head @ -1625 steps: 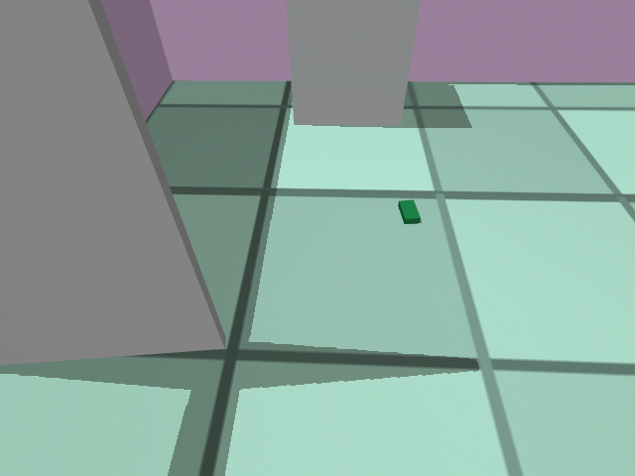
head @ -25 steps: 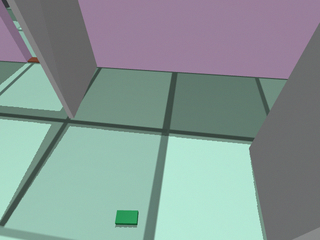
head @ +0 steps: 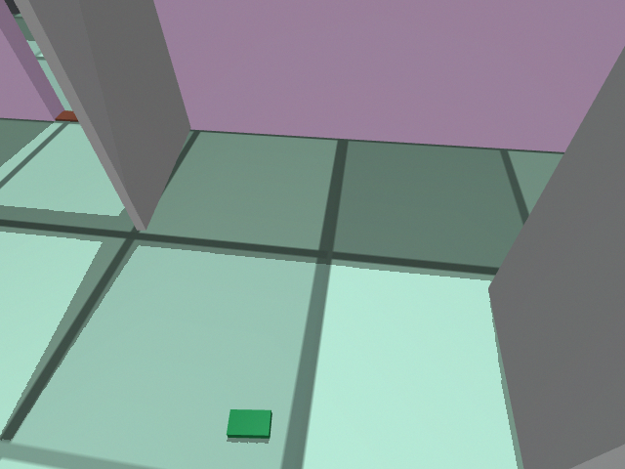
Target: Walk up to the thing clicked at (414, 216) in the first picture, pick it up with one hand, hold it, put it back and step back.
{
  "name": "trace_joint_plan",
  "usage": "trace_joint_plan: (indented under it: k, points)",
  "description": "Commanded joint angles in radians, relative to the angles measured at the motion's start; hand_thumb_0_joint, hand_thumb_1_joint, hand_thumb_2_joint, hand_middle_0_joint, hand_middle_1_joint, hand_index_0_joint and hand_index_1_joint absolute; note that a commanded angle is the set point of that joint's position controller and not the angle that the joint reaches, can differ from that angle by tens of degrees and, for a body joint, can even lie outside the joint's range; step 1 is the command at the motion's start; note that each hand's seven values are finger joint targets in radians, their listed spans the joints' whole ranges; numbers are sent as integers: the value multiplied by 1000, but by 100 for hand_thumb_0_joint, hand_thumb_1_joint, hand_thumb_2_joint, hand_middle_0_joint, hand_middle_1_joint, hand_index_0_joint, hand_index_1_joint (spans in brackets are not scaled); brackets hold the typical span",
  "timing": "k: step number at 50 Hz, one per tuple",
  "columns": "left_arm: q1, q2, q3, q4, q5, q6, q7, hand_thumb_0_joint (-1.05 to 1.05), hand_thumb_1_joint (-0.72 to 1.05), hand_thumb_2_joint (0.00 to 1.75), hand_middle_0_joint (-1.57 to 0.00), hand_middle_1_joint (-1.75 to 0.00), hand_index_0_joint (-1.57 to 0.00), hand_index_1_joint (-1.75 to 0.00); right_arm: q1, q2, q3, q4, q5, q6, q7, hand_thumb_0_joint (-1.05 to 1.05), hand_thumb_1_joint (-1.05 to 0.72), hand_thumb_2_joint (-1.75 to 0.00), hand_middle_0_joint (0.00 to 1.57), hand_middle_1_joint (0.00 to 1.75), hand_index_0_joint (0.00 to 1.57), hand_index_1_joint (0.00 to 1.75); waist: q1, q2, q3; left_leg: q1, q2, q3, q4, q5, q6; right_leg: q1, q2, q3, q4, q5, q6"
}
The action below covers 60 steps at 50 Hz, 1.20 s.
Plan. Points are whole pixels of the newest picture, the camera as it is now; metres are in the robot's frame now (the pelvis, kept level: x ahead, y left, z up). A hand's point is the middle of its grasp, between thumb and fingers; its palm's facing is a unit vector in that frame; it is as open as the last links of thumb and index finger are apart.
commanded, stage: stand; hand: left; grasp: from above
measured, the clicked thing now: (249, 423) +0.41 +0.23 -0.77
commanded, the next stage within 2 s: rise first in 0.24 s
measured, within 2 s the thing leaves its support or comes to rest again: neither
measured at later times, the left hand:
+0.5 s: hand out of the picture +0.13 +0.25 -0.16, palm faces +0.03 -0.95 -0.32, open 7.8 cm
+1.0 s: hand out of the picture +0.12 +0.26 -0.23, palm faces -0.16 -0.88 -0.45, open 13.4 cm
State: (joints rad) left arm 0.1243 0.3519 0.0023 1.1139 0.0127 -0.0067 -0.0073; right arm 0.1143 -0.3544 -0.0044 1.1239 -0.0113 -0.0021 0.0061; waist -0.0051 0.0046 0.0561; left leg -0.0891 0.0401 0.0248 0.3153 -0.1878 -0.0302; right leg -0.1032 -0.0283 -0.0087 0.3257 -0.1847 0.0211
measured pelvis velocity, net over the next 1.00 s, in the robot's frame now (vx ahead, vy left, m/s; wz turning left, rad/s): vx -0.02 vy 0.01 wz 0.01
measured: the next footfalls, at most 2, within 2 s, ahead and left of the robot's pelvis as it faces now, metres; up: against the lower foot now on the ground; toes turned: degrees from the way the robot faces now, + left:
none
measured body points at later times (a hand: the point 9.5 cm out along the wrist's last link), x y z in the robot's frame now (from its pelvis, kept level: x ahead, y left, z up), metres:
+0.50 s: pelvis -0.01 +0.00 -0.01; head +0.04 +0.00 +0.44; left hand +0.12 +0.30 -0.14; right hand +0.09 -0.28 -0.14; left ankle -0.01 +0.14 -0.75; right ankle +0.00 -0.13 -0.75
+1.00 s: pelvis -0.02 +0.01 -0.08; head +0.08 +0.03 +0.36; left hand +0.13 +0.31 -0.20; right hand +0.14 -0.25 -0.18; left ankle -0.01 +0.14 -0.75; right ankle +0.00 -0.13 -0.75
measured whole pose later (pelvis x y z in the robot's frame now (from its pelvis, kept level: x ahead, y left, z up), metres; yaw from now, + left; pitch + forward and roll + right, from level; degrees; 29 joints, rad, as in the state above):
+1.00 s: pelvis -0.02 +0.01 -0.08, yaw +0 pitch +16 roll -1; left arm 0.18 0.30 0.15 0.62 0.28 0.11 0.01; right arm 0.19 -0.25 -0.05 0.62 0.01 -0.11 -0.02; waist -0.02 0.00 -0.08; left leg -0.85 0.04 -0.01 1.08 -0.51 -0.01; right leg -0.83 -0.03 -0.01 1.04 -0.48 0.04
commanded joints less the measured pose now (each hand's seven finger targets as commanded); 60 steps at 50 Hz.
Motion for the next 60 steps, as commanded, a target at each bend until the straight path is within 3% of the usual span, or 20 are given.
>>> trace_joint_plan:
  k: [1,17,18,19,20,21,23,25,27,28,30,34,36,38,40,45,47,54,56,60]
  points:
    - [-31,216,37,-55,-4,-21,14,0,90,90,-20,-30,-20,-30,-29,-210,-40,-59,1,-23,-11,0,-90,-90,20,30,20,30,7,-8,-66,2,102,-76,-48,145,39,0,-107,69,-44,150,-35]
    - [-36,216,39,-58,-4,-21,16,0,87,90,-24,-31,-23,-32,-28,-214,-42,-59,2,-23,-12,0,-88,-89,20,30,20,30,6,-7,-84,22,104,-73,-37,171,40,5,-110,70,-40,172,-39]
    - [-387,33,41,-409,-50,-108,30,0,79,87,-26,-39,-23,-40,-12,-33,5,-331,69,-75,-33,0,-91,-90,20,30,20,30,-108,21,-9,-129,-46,38,39,27,38,-218,17,-4,19,89,-22]
    - [-464,91,58,-318,-47,-96,34,0,71,87,-26,-47,-22,-48,32,-61,-1,-282,71,-73,-43,0,-88,-89,20,30,20,30,-77,-50,-43,-123,-46,34,51,10,46,-153,13,-16,14,48,-14]
    - [-305,179,121,-152,-23,-55,39,0,63,86,-26,-55,-23,-56,64,-95,-18,-266,65,-63,-49,0,-88,-89,20,30,20,30,-60,-50,-45,-143,-52,35,68,-13,45,-172,17,-24,27,9,-22]
    - [-229,194,140,-94,-13,-42,27,0,55,86,-27,-60,-24,-63,68,-100,-32,-292,64,-54,-47,0,-89,-90,20,30,20,30,-32,-51,-39,-180,-48,39,101,4,43,-184,23,-27,57,12,-24]
    - [-306,266,180,-138,27,-51,8,0,39,82,-26,-74,-26,-74,99,-102,-60,-325,53,-63,-58,0,-90,-90,20,30,20,30,-21,-30,-172,-183,-48,28,150,57,42,-173,20,-25,121,74,-26]
    - [-159,233,193,-37,95,-33,-23,0,23,79,-25,-85,-28,-82,137,-90,-79,-355,32,-71,-49,0,-89,-90,20,30,20,30,-10,-42,-254,-247,-55,20,234,115,40,-183,16,-26,201,131,-26]
    - [-77,233,220,-98,133,-20,-34,0,7,80,-26,-88,-27,-87,138,-82,-94,-405,28,-75,-41,0,-87,-89,20,30,20,30,40,21,-332,-252,-65,24,270,165,30,-163,17,-24,245,163,-33]
    - [-82,216,216,-151,140,-10,-29,0,-1,80,-26,-90,-28,-88,135,-77,-98,-429,26,-76,-39,0,-88,-89,20,30,20,30,43,41,-349,-252,-66,24,272,171,27,-169,18,-22,253,165,-34]
    - [-71,163,186,-169,154,33,-14,0,-17,80,-25,-92,-27,-91,117,-69,-94,-467,32,-73,-34,0,-88,-89,20,30,20,30,34,52,-291,-287,-59,16,278,150,18,-236,27,-34,264,119,-37]
    - [-141,168,182,-275,178,92,8,0,-40,83,-26,-91,-25,-92,92,-66,-98,-538,36,-83,-23,0,-89,-90,20,30,20,30,7,15,-255,-380,-41,1,346,59,20,-350,37,-46,321,14,-34]
    - [-100,128,168,-277,185,104,12,0,-43,87,-22,-93,-21,-94,98,-59,-99,-555,34,-98,-19,0,-88,-89,20,30,20,30,-5,-16,-247,-422,-37,-2,390,14,22,-409,39,-50,363,-34,-34]
    - [-130,157,197,-354,199,90,17,0,-45,87,-22,-95,-21,-96,106,-57,-104,-570,28,-114,-16,0,-89,-90,20,30,20,30,-3,-17,-276,-476,-36,-6,450,-18,24,-460,37,-45,420,-62,-31]
    - [-86,135,191,-419,208,77,17,0,-47,90,-19,-96,-18,-97,117,-45,-107,-588,25,-128,-18,0,-88,-89,20,30,20,30,-10,1,-333,-497,-35,-4,510,-10,28,-495,31,-35,478,-48,-31]
    - [-11,176,220,-600,268,73,31,0,-48,93,-17,-99,-15,-101,109,-44,-109,-621,19,-151,-29,0,-87,-89,20,30,20,30,-6,81,-410,-543,-24,-16,602,16,20,-593,30,-29,591,-36,-36]
    - [69,131,200,-612,284,93,34,0,-48,94,-17,-100,-15,-101,109,-37,-105,-631,19,-155,-30,0,-86,-89,20,30,20,30,-11,69,-407,-561,-19,-25,617,19,19,-611,30,-33,613,-41,-36]
    - [151,121,188,-766,291,149,37,0,-52,95,-15,-100,-14,-102,82,-33,-102,-674,18,-177,-31,0,-90,-90,20,30,20,30,-15,71,-427,-654,-10,-54,690,-43,25,-708,26,-37,689,-98,-35]
    - [82,123,167,-761,314,152,38,0,-50,93,-16,-100,-15,-101,78,-36,-97,-678,20,-185,-30,0,-91,-90,20,30,20,30,-45,57,-415,-707,-12,-55,734,-59,27,-764,28,-35,725,-106,-35]
    - [-41,174,193,-655,385,99,46,0,-51,92,-19,-97,-17,-99,52,-42,-93,-670,11,-210,-23,0,-93,-91,20,30,20,30,-50,36,-400,-888,-19,-50,882,-139,34,-938,23,-33,864,-174,-36]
